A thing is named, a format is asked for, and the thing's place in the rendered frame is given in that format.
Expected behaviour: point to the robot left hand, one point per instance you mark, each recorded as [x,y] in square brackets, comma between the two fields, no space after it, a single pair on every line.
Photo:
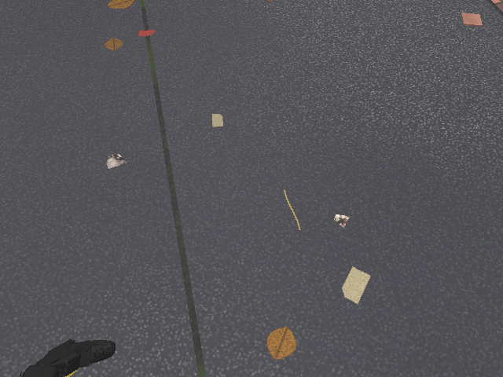
[69,356]

